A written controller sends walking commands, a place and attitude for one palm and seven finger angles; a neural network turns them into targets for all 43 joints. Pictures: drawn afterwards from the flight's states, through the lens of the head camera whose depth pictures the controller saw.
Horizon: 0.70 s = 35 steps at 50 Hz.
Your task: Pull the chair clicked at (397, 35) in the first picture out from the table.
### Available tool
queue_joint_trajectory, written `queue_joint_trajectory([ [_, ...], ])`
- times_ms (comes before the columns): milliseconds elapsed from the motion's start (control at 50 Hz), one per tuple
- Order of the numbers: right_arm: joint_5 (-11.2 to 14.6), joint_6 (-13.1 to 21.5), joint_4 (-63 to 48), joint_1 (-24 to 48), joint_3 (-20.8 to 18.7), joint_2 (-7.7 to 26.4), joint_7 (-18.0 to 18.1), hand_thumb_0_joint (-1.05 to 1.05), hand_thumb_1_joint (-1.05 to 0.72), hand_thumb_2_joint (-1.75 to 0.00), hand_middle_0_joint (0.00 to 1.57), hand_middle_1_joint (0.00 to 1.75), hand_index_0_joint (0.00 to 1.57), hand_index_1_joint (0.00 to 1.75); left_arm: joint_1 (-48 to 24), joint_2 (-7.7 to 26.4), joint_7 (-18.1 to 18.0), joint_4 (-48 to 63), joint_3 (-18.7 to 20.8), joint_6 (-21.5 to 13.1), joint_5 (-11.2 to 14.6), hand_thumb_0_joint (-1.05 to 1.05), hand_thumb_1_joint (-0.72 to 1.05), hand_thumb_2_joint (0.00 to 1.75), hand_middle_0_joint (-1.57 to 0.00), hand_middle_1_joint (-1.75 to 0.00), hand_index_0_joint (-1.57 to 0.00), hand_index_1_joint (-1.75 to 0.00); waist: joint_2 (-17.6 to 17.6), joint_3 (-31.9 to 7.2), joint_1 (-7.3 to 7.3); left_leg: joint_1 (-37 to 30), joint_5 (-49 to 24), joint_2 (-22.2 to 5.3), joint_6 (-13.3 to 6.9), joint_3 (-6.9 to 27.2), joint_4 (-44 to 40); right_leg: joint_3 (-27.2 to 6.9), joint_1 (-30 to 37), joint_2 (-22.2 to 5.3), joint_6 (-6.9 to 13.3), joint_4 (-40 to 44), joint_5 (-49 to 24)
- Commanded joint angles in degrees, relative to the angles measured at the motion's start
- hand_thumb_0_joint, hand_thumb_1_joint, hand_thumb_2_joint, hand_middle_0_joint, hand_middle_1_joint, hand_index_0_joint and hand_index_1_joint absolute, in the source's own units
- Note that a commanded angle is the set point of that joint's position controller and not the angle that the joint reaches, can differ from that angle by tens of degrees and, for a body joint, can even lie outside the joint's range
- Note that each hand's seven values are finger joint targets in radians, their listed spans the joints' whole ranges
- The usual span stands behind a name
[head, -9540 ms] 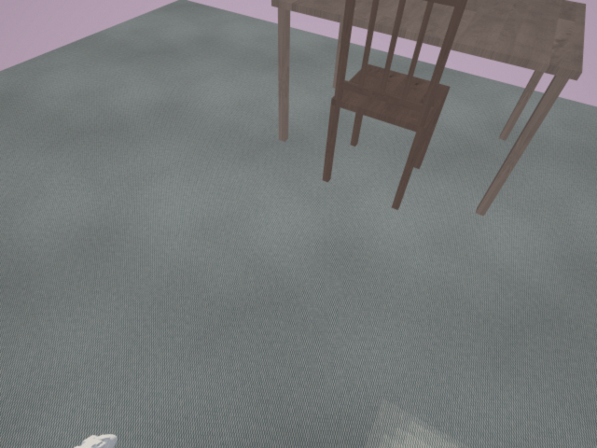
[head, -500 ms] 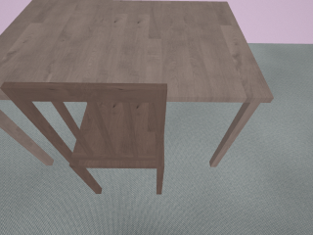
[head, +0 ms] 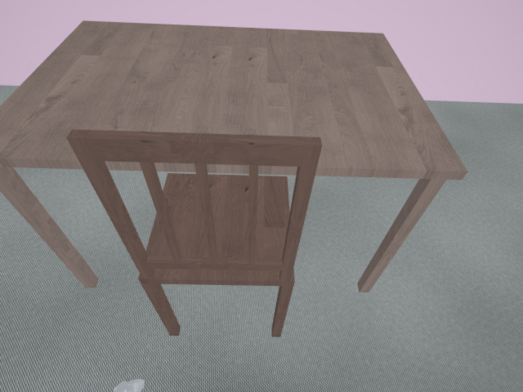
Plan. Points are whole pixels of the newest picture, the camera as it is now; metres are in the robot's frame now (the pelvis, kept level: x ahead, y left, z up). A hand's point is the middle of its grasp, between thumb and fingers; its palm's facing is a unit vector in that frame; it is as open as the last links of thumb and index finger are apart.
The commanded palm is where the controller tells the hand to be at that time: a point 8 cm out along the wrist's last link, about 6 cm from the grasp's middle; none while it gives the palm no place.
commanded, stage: come to a stop and stand still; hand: left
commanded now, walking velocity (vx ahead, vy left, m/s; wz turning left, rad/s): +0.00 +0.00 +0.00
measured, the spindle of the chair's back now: (208, 220) +0.44 +0.14 -0.05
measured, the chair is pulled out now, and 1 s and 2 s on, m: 0.00 0.00 0.00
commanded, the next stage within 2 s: look again from close up in 0.76 s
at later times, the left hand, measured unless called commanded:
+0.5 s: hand out of the picture +0.00 +0.18 -0.17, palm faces +0.01 -0.98 -0.18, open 7.4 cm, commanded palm none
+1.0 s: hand out of the picture +0.01 +0.15 -0.16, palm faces +0.01 -0.99 -0.17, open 7.3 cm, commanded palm none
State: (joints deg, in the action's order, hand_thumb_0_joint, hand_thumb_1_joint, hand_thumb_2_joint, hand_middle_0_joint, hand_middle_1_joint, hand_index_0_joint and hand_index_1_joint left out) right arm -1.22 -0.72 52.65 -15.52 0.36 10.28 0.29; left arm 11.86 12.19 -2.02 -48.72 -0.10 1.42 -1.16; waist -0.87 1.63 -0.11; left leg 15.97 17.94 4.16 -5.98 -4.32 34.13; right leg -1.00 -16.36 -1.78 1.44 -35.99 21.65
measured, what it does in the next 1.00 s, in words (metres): stands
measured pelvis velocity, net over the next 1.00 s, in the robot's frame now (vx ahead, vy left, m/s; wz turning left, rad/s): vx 0.02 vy -0.01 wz -0.01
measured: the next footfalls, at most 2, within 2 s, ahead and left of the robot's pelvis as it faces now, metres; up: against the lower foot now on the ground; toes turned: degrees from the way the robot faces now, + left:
none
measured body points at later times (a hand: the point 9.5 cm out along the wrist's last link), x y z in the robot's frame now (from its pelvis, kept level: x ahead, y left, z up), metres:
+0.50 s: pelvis +0.02 +0.01 +0.01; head +0.03 +0.03 +0.46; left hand +0.00 +0.23 -0.15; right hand +0.01 -0.21 -0.14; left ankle +0.01 +0.05 -0.73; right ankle +0.00 -0.15 -0.73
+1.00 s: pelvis +0.02 -0.01 +0.02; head +0.03 +0.00 +0.47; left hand +0.01 +0.21 -0.15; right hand +0.02 -0.23 -0.14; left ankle +0.01 +0.05 -0.73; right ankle +0.01 -0.15 -0.73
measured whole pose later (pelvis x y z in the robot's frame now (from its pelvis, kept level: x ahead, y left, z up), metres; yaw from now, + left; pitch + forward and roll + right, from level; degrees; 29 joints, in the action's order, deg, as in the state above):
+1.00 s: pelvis +0.02 -0.01 +0.02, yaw +0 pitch -1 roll +0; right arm 0.0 1.7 64.5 -17.3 1.1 8.0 1.7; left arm 18.3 8.1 -2.6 -63.1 -1.5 0.0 -0.7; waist -1.1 0.2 -0.3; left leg 8.3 14.2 4.1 -4.9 -3.9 22.8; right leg -1.4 -9.3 -1.5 -1.6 -24.8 14.9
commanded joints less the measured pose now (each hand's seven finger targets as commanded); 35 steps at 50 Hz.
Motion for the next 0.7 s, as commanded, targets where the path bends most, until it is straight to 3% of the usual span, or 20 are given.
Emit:
queue_joint_trajectory([
  [0, 0.2, 1.5, -2.9, -1.2, -1.7, 6.3, 0.0, 0.0, -0.9, -0.9, 0.2, 0.3, 0.2, 0.3, 3.4, 6.0, -0.3, 0.6, 0.8, -1.2, -0.1, 0.0, 0.9, 0.9, -0.2, -0.3, -0.2, -0.3, 4.5, 2.3, 0.92, 2.8, 8.1, -8.1, 2.6, 13.1, -15.2, -8.0, -1.9, -3.7, 3.0, 11.1, 0.7],
  [40, 0.2, 1.6, -1.8, -2.3, -2.0, 6.6, 0.3, 0.0, -0.9, -0.9, 0.2, 0.3, 0.2, 0.3, 2.5, 5.6, -0.2, -0.2, 1.0, -1.5, -0.1, 0.0, 0.9, 0.9, -0.2, -0.3, -0.2, -0.3, -3.1, 2.3, 1.09, 1.8, 7.3, -10.3, 2.0, 14.1, -15.8, -6.1, -1.5, -1.6, 1.9, 10.4, -0.2],
  [60, 0.3, 1.8, -1.4, -2.6, -2.0, 7.2, 0.3, 0.0, -0.9, -0.9, 0.2, 0.3, 0.2, 0.3, 3.1, 4.8, -0.3, -0.7, 0.9, -1.5, -0.1, 0.0, 0.9, 0.9, -0.2, -0.3, -0.2, -0.3, -4.2, 2.2, 0.8, 1.7, 6.3, -10.5, 1.9, 14.0, -16.2, -6.0, -0.9, -1.7, 1.6, 10.4, -1.6],
  [140, 0.7, 2.7, 1.0, -2.9, -1.4, 6.6, 0.6, 0.0, -0.9, -0.9, 0.2, 0.3, 0.2, 0.3, 6.6, 3.9, -0.4, -3.5, 0.5, -1.7, 0.2, 0.0, 0.9, 0.9, -0.2, -0.3, -0.2, -0.3, 3.0, 0.6, -0.15, -1.4, -1.0, -11.0, 1.8, 13.0, -18.2, -3.9, 1.5, -1.4, 0.6, 9.8, -7.0],
  [180, 0.8, 2.8, 1.9, -3.5, -1.2, 6.5, 0.9, 0.0, -0.9, -0.9, 0.2, 0.3, 0.2, 0.3, 7.9, 3.5, -0.5, -5.1, 0.4, -1.7, 0.2, 0.0, 0.9, 0.9, -0.2, -0.3, -0.2, -0.3, 3.8, -0.1, -0.15, -3.2, -4.6, -11.1, 2.2, 12.7, -18.1, -3.5, 1.8, -1.5, 0.4, 9.7, -8.0],
  [340, 1.2, 3.0, 6.4, -5.8, -0.6, 5.2, 1.7, 0.0, -0.9, -0.9, 0.2, 0.3, 0.2, 0.3, 9.9, 2.1, -0.9, -9.9, -0.2, -1.8, 0.5, 0.0, 0.9, 0.9, -0.2, -0.3, -0.2, -0.3, 3.0, 0.3, -0.19, -8.2, -20.3, -11.4, 2.8, 11.4, -16.3, -2.4, 2.4, -2.3, -0.2, 11.2, -10.8],
  [480, 1.2, 2.8, 8.2, -5.2, -0.6, 4.7, 1.6, 0.0, -0.9, -0.9, 0.2, 0.3, 0.2, 0.3, 11.1, 1.2, -1.0, -12.3, -0.3, -1.8, 0.3, 0.0, 0.9, 0.9, -0.2, -0.3, -0.2, -0.3, 1.5, 2.6, -0.28, -6.4, -13.0, -10.6, 2.8, 10.8, -17.6, -3.0, 2.6, -2.9, -0.3, 12.4, -11.3],
  [620, 1.2, 3.2, 9.5, -5.5, -0.5, 4.1, 1.8, 0.0, -0.9, -0.9, 0.2, 0.3, 0.2, 0.3, 11.3, 1.0, -1.2, -13.1, -0.3, -2.2, 0.5, 0.0, 0.9, 0.9, -0.2, -0.3, -0.2, -0.3, 0.9, 0.4, -0.18, -9.5, -22.3, -10.1, 2.8, 9.7, -15.4, -3.0, 3.7, -3.4, -0.4, 12.3, -15.4],
  [680, 1.2, 3.1, 9.8, -5.1, -0.5, 4.0, 1.8, 0.0, -0.9, -0.9, 0.2, 0.3, 0.2, 0.3, 11.0, 1.0, -1.2, -13.1, -0.3, -2.1, 0.5, 0.0, 0.9, 0.9, -0.2, -0.3, -0.2, -0.3, 0.8, 2.0, -0.23, -8.7, -20.5, -10.1, 2.8, 9.4, -15.6, -3.1, 3.4, -3.4, -0.4, 12.8, -14.9],
])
